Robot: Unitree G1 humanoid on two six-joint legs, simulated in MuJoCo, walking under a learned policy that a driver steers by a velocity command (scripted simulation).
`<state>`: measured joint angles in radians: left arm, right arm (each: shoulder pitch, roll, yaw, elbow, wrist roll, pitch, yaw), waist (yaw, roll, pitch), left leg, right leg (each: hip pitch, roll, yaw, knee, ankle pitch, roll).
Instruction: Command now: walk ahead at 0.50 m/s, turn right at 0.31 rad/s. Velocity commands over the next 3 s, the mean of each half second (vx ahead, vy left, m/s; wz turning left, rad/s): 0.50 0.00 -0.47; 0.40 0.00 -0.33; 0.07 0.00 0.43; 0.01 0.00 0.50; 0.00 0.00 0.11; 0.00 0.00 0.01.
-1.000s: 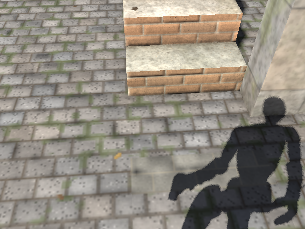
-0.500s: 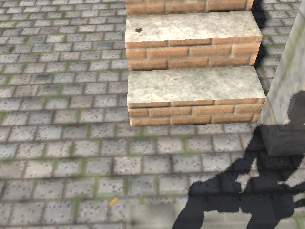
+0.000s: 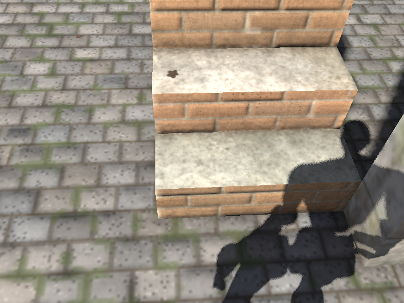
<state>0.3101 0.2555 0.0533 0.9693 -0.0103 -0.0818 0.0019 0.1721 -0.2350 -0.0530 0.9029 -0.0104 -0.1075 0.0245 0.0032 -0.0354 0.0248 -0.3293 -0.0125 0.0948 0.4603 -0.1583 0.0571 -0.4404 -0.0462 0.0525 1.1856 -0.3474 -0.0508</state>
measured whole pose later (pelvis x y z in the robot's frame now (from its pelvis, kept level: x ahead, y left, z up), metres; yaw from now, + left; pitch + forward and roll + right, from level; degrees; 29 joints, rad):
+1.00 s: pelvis +0.47 -0.07 +0.00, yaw -24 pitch +1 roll -1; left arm 0.27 0.21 0.05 0.89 0.05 -0.04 0.02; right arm 0.20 -0.20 -0.03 0.90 -0.02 -0.06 -0.01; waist 0.01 -0.04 0.05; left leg -0.33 -0.03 0.02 0.45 -0.13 0.06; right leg -0.38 0.04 0.03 1.09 -0.43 0.00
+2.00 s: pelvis +0.43 -0.05 +0.00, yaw +7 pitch +3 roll -1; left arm 0.17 0.33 0.09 0.72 0.01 0.01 0.04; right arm 0.15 -0.26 -0.05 0.63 -0.01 0.01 0.00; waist 0.02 -0.04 0.01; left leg -0.29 -0.04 0.00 0.48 -0.24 0.06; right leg -0.55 -0.05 0.00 1.09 -0.40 0.09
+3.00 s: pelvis +0.42 -0.06 +0.00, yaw +8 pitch -1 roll +0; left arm 0.19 0.22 0.02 1.04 0.01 -0.04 0.04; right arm 0.16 -0.22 -0.04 0.93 0.00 0.00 -0.02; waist 0.01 0.01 0.04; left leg -0.20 -0.04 -0.02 0.45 -0.23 0.03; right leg -0.16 -0.02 0.01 0.45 -0.27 0.02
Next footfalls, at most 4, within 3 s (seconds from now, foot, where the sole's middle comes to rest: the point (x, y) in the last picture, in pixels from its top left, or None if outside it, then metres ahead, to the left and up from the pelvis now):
0.38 right None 0.32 -0.12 -0.77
0.84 left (213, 265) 0.60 -0.03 -0.77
1.32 right None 0.48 -0.20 -0.77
1.82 left None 0.46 0.04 -0.77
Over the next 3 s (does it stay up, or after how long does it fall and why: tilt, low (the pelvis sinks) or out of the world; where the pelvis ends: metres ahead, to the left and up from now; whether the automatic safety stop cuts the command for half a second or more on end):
stays up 0.42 -0.06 0.00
